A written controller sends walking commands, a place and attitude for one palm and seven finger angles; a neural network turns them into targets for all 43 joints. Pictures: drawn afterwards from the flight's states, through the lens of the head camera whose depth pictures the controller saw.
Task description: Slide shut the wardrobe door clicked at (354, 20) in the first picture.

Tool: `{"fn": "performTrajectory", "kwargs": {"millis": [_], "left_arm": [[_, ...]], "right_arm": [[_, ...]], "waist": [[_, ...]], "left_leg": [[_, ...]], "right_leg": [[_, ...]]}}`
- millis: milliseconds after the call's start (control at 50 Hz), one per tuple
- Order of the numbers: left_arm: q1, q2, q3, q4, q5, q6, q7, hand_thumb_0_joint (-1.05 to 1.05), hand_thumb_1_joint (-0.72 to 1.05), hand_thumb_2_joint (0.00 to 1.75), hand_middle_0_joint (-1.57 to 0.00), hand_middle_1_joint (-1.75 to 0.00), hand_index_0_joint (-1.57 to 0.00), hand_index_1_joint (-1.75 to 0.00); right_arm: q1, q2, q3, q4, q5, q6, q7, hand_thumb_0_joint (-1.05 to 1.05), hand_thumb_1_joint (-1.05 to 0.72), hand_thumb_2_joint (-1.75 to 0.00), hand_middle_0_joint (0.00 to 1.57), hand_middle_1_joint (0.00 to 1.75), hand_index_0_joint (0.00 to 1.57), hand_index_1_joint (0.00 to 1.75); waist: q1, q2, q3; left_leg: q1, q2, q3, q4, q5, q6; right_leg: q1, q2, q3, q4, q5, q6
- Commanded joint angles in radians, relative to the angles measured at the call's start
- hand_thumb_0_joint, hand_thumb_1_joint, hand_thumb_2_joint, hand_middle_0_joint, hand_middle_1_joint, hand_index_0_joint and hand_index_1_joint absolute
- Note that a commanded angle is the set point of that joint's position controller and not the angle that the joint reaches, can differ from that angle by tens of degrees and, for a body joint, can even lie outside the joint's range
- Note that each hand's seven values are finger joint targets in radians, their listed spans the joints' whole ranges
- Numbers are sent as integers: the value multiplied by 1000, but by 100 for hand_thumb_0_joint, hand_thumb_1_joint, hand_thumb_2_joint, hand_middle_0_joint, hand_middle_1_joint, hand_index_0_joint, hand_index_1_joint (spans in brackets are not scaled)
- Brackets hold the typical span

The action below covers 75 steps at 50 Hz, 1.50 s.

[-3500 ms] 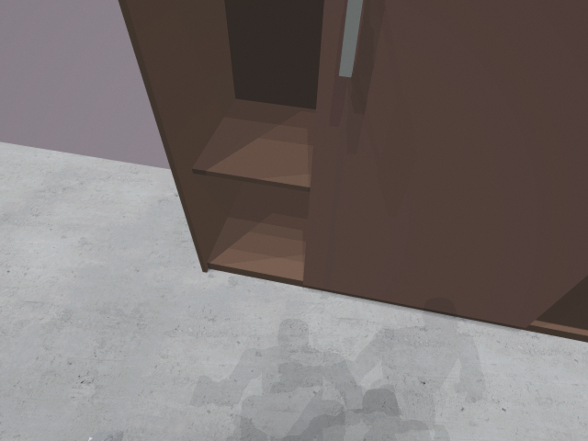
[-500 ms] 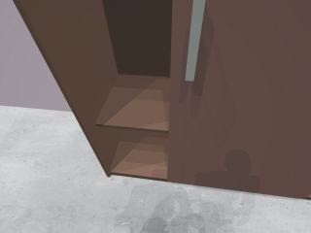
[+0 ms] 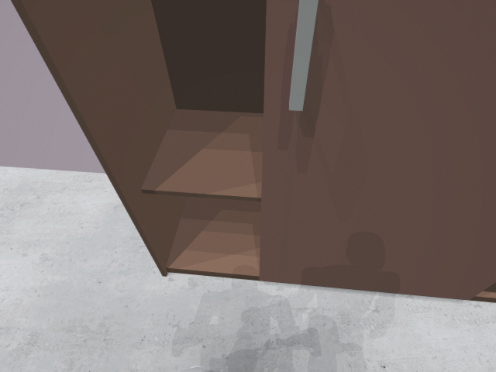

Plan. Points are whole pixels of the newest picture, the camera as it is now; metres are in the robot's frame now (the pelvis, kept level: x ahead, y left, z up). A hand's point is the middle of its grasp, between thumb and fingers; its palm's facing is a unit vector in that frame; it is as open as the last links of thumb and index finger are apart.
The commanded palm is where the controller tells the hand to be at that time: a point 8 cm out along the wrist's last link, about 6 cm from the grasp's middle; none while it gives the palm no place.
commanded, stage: come to a stop and stand still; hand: right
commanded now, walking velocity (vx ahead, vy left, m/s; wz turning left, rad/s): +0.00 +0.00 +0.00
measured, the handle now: (303, 36) +0.53 -0.06 +0.28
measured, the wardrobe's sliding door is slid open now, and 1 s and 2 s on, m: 0.40 0.40 0.40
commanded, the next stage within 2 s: look again from close up in 1.54 s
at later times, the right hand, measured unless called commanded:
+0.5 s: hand out of the picture -0.05 -0.19 -0.16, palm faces +0.00 +0.99 -0.17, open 7.4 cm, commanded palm none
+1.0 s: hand out of the picture -0.08 -0.17 -0.16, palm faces +0.02 +0.99 -0.15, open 7.3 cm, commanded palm none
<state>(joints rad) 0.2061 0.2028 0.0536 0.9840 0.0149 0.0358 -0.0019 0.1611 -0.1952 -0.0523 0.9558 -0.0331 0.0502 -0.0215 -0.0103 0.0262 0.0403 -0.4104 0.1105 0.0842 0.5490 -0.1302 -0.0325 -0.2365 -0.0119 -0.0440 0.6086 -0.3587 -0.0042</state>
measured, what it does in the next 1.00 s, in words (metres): steps on the spot: left foot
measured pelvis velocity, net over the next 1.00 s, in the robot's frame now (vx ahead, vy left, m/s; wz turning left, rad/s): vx -0.04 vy -0.02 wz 0.02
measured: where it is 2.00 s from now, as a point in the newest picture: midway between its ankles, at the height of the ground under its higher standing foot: outside the picture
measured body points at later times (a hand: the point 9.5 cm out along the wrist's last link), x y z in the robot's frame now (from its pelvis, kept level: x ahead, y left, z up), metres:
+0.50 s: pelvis -0.03 -0.03 +0.02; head -0.03 -0.03 +0.47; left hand -0.05 +0.18 -0.15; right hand -0.05 -0.24 -0.14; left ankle -0.05 +0.08 -0.72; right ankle -0.02 -0.11 -0.72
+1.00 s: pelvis -0.04 -0.02 +0.02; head -0.03 -0.02 +0.47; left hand -0.07 +0.19 -0.14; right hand -0.08 -0.22 -0.14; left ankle -0.05 +0.08 -0.72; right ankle -0.02 -0.11 -0.72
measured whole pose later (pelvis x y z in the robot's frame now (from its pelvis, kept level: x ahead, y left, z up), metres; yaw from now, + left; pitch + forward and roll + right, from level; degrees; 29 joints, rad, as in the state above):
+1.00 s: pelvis -0.04 -0.02 +0.02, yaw +1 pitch +0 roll +0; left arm 0.32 0.12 0.00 1.17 0.01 0.00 0.03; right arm 0.34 -0.11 0.01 1.16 -0.01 -0.01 -0.04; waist 0.01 0.00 0.01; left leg -0.17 -0.01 0.03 0.41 -0.24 0.02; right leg -0.21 0.03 -0.07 0.38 -0.17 -0.04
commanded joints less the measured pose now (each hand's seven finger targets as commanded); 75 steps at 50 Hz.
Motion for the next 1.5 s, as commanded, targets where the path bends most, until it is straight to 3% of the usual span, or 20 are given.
{"fn": "performTrajectory", "kwargs": {"millis": [0, 20, 40, 80, 140, 180, 220, 260, 280, 320, 340, 360, 420, 580, 680, 860, 1020, 1200, 1360, 1480], "left_arm": [[70, 176, 28, -60, 15, -19, 23, 0, 90, 90, -20, -30, -20, -30], [12, 150, 16, -61, 17, -18, 33, 0, 90, 90, -20, -30, -20, -30], [-42, 125, 4, -63, 15, -21, 37, 0, 90, 90, -20, -30, -20, -30], [-37, 93, -8, -52, 5, -36, 39, 0, 90, 90, -20, -30, -20, -30], [76, 82, -10, 3, 2, -46, 49, 0, 90, 90, -20, -30, -20, -30], [126, 78, -9, 34, 1, -49, 54, 0, 90, 90, -20, -30, -20, -30], [143, 88, -10, 59, -1, -50, 53, 0, 90, 90, -20, -30, -20, -30], [139, 75, -15, 77, -10, -52, 51, 0, 90, 90, -20, -30, -20, -30], [131, 54, -18, 82, -16, -56, 47, 0, 90, 90, -20, -30, -20, -30], [118, 26, -30, 91, -18, -58, 40, 0, 90, 90, -20, -30, -20, -30], [121, 29, -33, 105, -12, -51, 41, 0, 90, 90, -20, -30, -20, -30], [130, 39, -32, 114, -12, -51, 41, 0, 90, 90, -20, -30, -20, -30], [134, 31, -38, 140, -9, -47, 37, 0, 90, 90, -20, -30, -20, -30], [157, 22, -37, 158, -5, -41, 37, 0, 90, 90, -20, -30, -20, -30], [173, 14, -36, 158, -3, -42, 38, 0, 90, 90, -20, -30, -20, -30], [181, 5, -39, 155, -4, -46, 39, 0, 90, 90, -20, -30, -20, -30], [171, -5, -47, 160, -7, -52, 40, 0, 90, 90, -20, -30, -20, -30], [149, -1, -50, 163, -6, -52, 41, 0, 90, 90, -20, -30, -20, -30], [142, 9, -53, 163, -5, -60, 45, 0, 90, 90, -20, -30, -20, -30], [139, 13, -54, 166, -6, -58, 46, 0, 90, 90, -20, -30, -20, -30]], "right_arm": [[-9, -77, -23, -65, 8, 13, -7, 0, -90, -90, 20, 30, 20, 30], [4, -90, -32, -42, 4, 16, -3, 0, -90, -90, 20, 30, 20, 30], [68, -88, -35, -12, 4, 13, 3, 0, -90, -90, 20, 30, 20, 30], [144, -83, -24, 36, 6, -2, 6, 0, -90, -90, 20, 30, 20, 30], [111, -59, 0, 42, 11, -18, 0, 0, -90, -90, 20, 30, 20, 30], [80, -46, 15, 47, 15, -26, -4, 0, -90, -90, 20, 30, 20, 30], [113, -30, 24, 74, 21, -30, -10, 0, -90, -90, 20, 30, 20, 30], [173, -34, 28, 122, 23, -38, -17, 0, -90, -90, 20, 30, 20, 30], [198, -50, 30, 143, 23, -45, -22, 0, -90, -90, 20, 30, 20, 30], [199, -52, 42, 161, 23, -56, -25, 0, -90, -90, 20, 30, 20, 30], [190, -46, 41, 170, 24, -65, -25, 0, -90, -90, 20, 30, 20, 30], [181, -37, 45, 171, 26, -66, -25, 0, -90, -90, 20, 30, 20, 30], [181, -22, 48, 171, 25, -58, -25, 0, -90, -90, 20, 30, 20, 30], [220, -10, 44, 178, 20, -52, -24, 0, -90, -90, 20, 30, 20, 30], [234, 1, 42, 175, 19, -54, -23, 0, -90, -90, 20, 30, 20, 30], [245, 11, 45, 181, 21, -62, -21, 0, -90, -90, 20, 30, 20, 30], [250, 9, 51, 182, 25, -72, -25, 0, -90, -90, 20, 30, 20, 30], [245, 4, 51, 178, 24, -71, -27, 0, -90, -90, 20, 30, 20, 30], [239, -6, 49, 177, 27, -76, -27, 0, -90, -90, 20, 30, 20, 30], [236, -14, 48, 175, 26, -76, -28, 0, -90, -90, 20, 30, 20, 30]], "waist": [[39, -340, 80], [8, -277, 105], [-32, -232, 102], [-43, -157, 50], [10, -147, -16], [38, -139, -31], [29, -126, -60], [7, -104, -73], [1, -68, -67], [15, -21, -27], [23, 93, -27], [27, 107, -16], [25, 48, 39], [10, -21, 86], [9, -40, 73], [16, -21, 58], [17, -2, 37], [14, -12, 56], [13, -17, 8], [11, -12, 16]], "left_leg": [[-76, -80, -98, 300, -343, 16], [-35, -85, -150, 400, -281, 25], [-36, -95, -142, 478, -238, 23], [-53, -88, -122, 494, -191, 12], [-66, -71, -91, 293, -247, -1], [-14, -65, -77, 139, -297, 1], [74, -71, -71, 1, -262, 5], [206, -59, -76, -163, -104, 12], [286, -32, -117, -230, 6, 25], [268, 35, -167, -204, 117, 62], [241, 20, -185, -202, 131, 69], [222, 22, -179, -211, 96, 68], [172, 1, -172, -237, -90, 61], [163, -22, -148, -230, -170, 57], [165, -25, -146, -223, -166, 60], [138, -18, -161, -233, -151, 61], [158, -8, -177, -246, -76, 64], [164, -10, -169, -248, -55, 61], [218, -6, -167, -238, 49, 62], [234, -6, -164, -240, 82, 62]], "right_leg": [[-222, -315, 421, -512, -171, -119], [-288, -262, 337, -508, -177, -114], [-264, -219, 253, -474, -123, -115], [-124, -168, 156, -414, 72, -119], [125, -187, 180, -354, 348, -155], [205, -213, 201, -318, 527, -176], [230, -212, 203, -290, 626, -169], [173, -182, 180, -264, 572, -126], [101, -150, 175, -252, 484, -91], [76, -92, 122, -274, 369, -37], [99, -88, 107, -268, 335, -32], [110, -89, 100, -279, 301, -32], [87, -89, 111, -324, 171, -35], [-11, -96, 144, -374, -22, -38], [-23, -96, 151, -372, -30, -40], [16, -93, 132, -344, 38, -37], [60, -88, 101, -299, 189, -33], [67, -89, 97, -294, 217, -30], [108, -96, 91, -281, 313, -30], [108, -97, 88, -273, 331, -29]]}}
